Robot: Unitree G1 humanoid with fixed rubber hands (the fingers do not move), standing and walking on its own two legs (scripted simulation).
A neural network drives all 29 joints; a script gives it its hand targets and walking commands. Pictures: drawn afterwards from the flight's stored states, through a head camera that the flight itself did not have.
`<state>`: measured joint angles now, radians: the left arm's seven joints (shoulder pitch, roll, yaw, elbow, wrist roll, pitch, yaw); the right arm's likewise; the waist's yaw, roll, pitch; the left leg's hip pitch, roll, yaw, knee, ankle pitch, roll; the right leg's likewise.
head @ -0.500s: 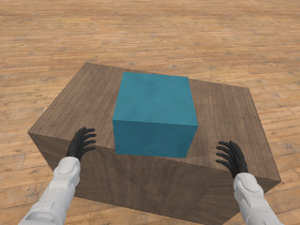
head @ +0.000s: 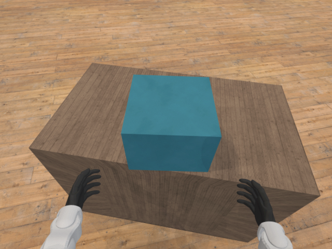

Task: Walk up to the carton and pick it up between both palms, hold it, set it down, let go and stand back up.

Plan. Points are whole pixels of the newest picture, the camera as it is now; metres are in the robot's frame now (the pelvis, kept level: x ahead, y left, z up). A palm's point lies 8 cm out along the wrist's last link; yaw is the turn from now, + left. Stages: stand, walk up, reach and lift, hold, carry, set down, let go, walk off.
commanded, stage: set down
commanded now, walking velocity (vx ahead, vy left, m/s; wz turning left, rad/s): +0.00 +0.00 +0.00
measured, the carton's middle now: (169, 122) +0.50 -0.01 -0.02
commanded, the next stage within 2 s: let go in 0.92 s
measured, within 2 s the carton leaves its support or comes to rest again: neither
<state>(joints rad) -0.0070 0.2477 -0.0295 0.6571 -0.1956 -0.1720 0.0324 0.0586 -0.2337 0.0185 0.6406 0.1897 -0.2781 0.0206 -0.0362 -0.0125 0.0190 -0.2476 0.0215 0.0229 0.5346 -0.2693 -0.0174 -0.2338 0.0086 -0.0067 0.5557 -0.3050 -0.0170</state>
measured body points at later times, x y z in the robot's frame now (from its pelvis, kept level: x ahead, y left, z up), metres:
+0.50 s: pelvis +0.02 +0.00 +0.01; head +0.01 +0.00 +0.46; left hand +0.19 +0.22 -0.06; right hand +0.20 -0.22 -0.06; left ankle +0.01 +0.13 -0.73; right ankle +0.00 -0.11 -0.73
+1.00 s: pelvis +0.00 -0.01 +0.01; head +0.00 +0.01 +0.46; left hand +0.17 +0.22 -0.09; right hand +0.16 -0.23 -0.08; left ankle +0.01 +0.13 -0.73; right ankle +0.00 -0.11 -0.73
